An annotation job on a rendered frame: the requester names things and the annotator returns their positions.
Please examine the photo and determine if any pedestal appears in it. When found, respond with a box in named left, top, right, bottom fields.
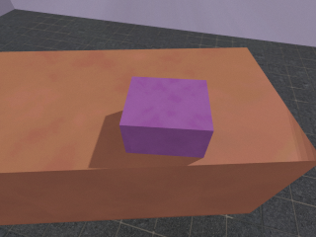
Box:
left=0, top=47, right=316, bottom=225

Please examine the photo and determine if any carton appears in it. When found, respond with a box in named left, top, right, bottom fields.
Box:
left=119, top=76, right=214, bottom=158

